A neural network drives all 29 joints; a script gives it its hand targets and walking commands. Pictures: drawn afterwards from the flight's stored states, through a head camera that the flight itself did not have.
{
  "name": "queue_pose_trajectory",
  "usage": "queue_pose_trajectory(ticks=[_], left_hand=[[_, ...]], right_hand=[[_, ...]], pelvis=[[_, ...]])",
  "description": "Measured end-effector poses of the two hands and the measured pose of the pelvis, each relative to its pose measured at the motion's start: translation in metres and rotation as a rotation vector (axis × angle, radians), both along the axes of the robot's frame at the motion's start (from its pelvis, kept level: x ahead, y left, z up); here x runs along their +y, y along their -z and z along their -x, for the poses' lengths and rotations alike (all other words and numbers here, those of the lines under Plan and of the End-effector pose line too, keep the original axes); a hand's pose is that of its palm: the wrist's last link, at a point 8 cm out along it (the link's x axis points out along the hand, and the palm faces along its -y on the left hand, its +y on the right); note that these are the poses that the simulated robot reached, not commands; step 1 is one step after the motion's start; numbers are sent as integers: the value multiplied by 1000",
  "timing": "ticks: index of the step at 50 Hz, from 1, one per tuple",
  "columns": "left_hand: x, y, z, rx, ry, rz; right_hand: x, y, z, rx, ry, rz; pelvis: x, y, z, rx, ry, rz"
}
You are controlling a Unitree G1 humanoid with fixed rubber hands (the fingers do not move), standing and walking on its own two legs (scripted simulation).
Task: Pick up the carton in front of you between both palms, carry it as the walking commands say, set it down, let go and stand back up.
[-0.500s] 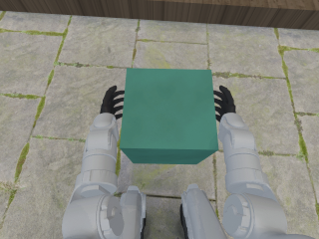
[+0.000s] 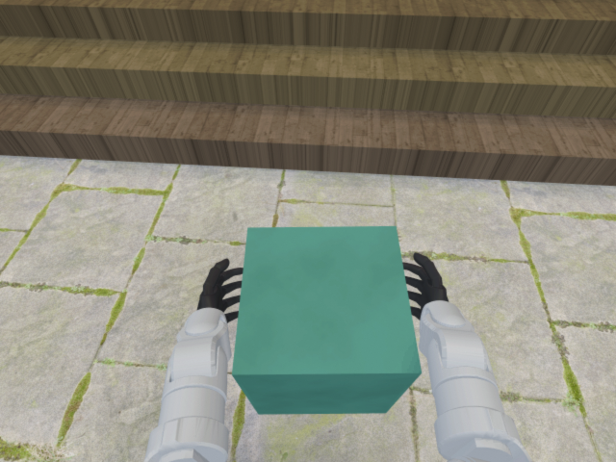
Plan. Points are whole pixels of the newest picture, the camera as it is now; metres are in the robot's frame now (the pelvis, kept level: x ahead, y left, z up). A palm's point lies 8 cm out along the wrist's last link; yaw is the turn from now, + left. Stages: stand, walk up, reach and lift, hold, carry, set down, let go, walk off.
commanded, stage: reach and lift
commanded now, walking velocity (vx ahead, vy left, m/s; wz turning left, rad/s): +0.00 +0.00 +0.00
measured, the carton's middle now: (322, 327) +0.33 +0.00 -0.08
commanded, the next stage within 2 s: hold in 1.20 s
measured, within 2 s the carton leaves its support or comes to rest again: neither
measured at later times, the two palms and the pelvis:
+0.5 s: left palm (196, 310) +0.30 +0.15 +0.06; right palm (449, 302) +0.30 -0.15 +0.06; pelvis +0.00 +0.00 +0.03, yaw +0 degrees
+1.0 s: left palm (195, 300) +0.31 +0.15 +0.07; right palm (449, 290) +0.31 -0.15 +0.07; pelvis +0.02 +0.00 +0.04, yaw +0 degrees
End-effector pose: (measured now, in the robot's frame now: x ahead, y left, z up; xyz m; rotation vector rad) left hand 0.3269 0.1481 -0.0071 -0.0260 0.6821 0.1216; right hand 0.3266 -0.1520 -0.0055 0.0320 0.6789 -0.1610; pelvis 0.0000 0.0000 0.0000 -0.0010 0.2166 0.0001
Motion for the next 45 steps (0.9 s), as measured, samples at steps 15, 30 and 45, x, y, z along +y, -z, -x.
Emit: queue_pose_trajectory(ticks=[15, 30, 45], left_hand=[[2, -66, 24, -19, 4, -23], [2, -70, 24, -10, 8, -20], [3, -77, 19, -9, 24, -43]], right_hand=[[3, -66, 20, -19, -36, 26], [2, -68, 22, -9, -31, 25], [3, -76, 16, -8, -50, 48]], pelvis=[[-1, -33, -9, -254, -3, -1], [1, -34, -1, -299, 1, -1], [1, -39, -15, -308, 2, -1]])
